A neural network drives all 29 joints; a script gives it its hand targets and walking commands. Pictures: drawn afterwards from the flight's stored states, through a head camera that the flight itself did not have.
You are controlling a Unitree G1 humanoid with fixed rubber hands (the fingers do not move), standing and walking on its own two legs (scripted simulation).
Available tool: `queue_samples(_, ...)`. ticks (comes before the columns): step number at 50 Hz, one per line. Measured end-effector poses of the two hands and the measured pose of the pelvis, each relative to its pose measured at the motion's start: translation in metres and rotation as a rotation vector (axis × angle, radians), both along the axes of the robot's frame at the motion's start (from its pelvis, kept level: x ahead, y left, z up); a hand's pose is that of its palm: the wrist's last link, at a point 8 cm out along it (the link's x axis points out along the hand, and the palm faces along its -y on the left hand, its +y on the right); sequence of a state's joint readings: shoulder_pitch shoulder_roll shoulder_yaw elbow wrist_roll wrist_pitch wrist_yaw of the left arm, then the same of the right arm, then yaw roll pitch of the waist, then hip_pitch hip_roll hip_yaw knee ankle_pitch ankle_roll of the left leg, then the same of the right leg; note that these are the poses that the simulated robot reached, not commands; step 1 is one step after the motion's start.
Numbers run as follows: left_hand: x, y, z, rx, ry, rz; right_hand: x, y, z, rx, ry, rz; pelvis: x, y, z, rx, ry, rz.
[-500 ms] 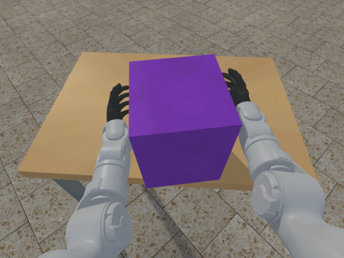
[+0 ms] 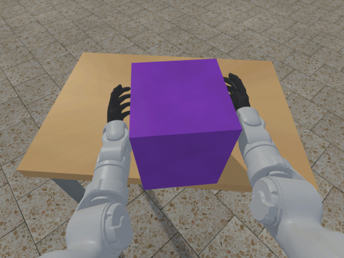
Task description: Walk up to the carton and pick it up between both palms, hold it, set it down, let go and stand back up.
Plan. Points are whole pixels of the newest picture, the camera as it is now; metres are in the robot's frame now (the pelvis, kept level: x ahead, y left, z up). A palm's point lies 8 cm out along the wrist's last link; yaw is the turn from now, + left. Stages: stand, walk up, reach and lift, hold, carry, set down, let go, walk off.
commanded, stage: reach and lift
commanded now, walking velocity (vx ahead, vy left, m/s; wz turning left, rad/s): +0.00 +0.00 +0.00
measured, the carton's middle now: (177, 128) +0.42 +0.03 +0.04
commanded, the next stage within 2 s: none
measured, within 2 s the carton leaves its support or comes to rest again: leaves its support in 0.26 s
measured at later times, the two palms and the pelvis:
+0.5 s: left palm (108, 122) +0.37 +0.18 +0.11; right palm (244, 115) +0.41 -0.11 +0.12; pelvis -0.02 +0.00 +0.00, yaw +0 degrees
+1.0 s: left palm (96, 116) +0.37 +0.19 +0.14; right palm (239, 111) +0.40 -0.10 +0.15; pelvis -0.03 +0.00 +0.00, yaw +0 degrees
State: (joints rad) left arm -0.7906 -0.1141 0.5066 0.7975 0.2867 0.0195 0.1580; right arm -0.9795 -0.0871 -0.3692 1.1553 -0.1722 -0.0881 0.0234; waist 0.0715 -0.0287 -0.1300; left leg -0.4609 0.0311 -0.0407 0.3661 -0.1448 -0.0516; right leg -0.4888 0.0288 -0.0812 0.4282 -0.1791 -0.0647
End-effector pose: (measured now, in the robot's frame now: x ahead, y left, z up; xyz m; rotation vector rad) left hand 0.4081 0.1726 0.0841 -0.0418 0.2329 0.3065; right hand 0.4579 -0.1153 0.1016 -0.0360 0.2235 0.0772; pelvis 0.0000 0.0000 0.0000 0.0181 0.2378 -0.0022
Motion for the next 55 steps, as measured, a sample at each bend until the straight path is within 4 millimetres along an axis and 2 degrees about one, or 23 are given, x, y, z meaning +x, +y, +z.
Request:
queue_samples(7,-0.009,0.004,0.000,-0.016,0.005,-0.004,-0.012,0.003,0.000,-0.010,0.002,-0.010,-0.006,0.002,0.001,-0.003,-0.016,0.000)
queue_samples(15,-0.020,0.003,0.010,-0.021,-0.002,-0.015,-0.028,0.002,0.004,-0.011,-0.005,-0.026,-0.014,0.003,0.001,-0.004,-0.042,-0.001)
queue_samples(24,-0.033,0.002,0.029,-0.021,-0.021,-0.023,-0.044,0.001,0.019,-0.005,-0.023,-0.039,-0.021,0.003,0.002,-0.004,-0.090,-0.002)
queue_samples(32,-0.042,0.008,0.036,-0.022,-0.009,-0.030,-0.053,0.007,0.030,-0.005,-0.013,-0.051,-0.025,0.003,0.002,-0.004,-0.126,-0.002)
queue_samples(42,-0.044,0.016,0.038,-0.021,0.009,-0.042,-0.057,0.015,0.034,-0.009,0.004,-0.064,-0.026,0.003,0.002,-0.004,-0.140,-0.003)
queue_samples(55,-0.041,0.021,0.061,-0.005,-0.026,-0.082,-0.063,0.019,0.057,0.002,-0.033,-0.108,-0.026,0.006,0.003,-0.007,-0.174,-0.002)
